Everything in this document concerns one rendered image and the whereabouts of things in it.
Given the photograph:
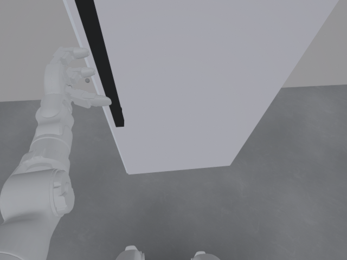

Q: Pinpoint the left robot shin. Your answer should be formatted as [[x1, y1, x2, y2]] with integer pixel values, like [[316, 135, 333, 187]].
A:
[[125, 245, 137, 251]]

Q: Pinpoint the robot left hand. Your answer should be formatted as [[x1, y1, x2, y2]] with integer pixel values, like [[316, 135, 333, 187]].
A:
[[44, 47, 112, 108]]

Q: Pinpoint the fridge door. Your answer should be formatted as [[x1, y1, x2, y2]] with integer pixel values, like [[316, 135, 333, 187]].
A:
[[66, 0, 339, 174]]

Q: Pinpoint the left robot forearm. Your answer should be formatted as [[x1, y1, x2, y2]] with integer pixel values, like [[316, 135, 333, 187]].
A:
[[0, 94, 74, 219]]

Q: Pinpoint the right robot shin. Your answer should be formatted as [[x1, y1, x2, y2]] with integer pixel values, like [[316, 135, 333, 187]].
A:
[[195, 251, 205, 256]]

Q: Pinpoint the handle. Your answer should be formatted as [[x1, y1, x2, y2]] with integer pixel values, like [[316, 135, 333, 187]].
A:
[[75, 0, 124, 127]]

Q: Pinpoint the left robot upper arm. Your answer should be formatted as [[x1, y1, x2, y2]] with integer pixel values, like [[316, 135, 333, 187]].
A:
[[0, 168, 75, 260]]

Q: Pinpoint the robot shin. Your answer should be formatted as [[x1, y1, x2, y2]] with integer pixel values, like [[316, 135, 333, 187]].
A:
[[195, 251, 205, 256], [125, 245, 137, 251]]

